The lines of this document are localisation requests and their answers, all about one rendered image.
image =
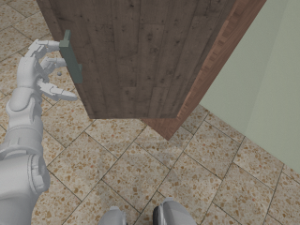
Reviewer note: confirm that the left robot hand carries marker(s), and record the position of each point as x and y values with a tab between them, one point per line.
30	71

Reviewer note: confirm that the robot left upper arm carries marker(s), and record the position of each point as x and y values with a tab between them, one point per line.
22	180

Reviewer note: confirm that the robot left shin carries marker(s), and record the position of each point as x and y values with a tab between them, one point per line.
114	207

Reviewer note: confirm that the robot left forearm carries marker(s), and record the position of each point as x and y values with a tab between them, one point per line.
25	128

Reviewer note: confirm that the handle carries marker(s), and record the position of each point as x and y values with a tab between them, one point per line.
74	68

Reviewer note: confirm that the cupboard door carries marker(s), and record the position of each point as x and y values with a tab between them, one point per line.
139	57

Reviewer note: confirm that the right robot thigh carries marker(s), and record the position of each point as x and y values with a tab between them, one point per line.
174	213

